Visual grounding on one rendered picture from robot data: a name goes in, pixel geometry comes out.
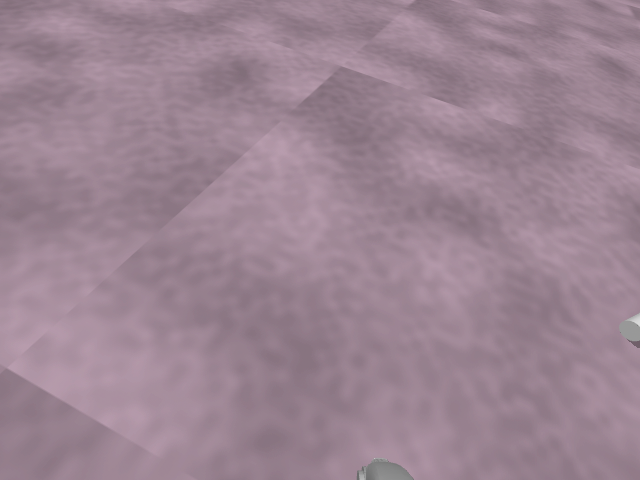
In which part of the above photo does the bottle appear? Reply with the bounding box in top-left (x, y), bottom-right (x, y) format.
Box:
top-left (619, 313), bottom-right (640, 341)

